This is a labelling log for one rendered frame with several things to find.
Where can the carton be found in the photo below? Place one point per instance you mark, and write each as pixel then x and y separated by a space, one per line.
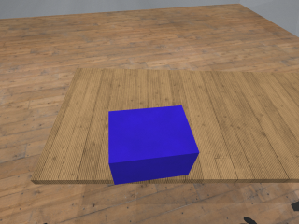
pixel 150 143

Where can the table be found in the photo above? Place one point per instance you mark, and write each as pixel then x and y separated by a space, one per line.
pixel 245 125

